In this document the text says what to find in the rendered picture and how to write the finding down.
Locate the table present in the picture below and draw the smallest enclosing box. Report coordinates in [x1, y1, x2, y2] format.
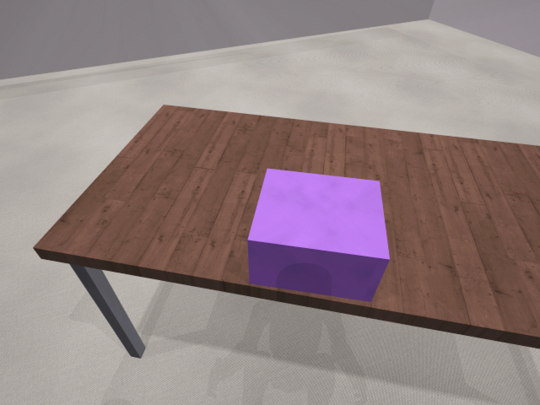
[33, 105, 540, 359]

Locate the carton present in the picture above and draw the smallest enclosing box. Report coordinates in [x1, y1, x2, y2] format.
[247, 169, 390, 302]

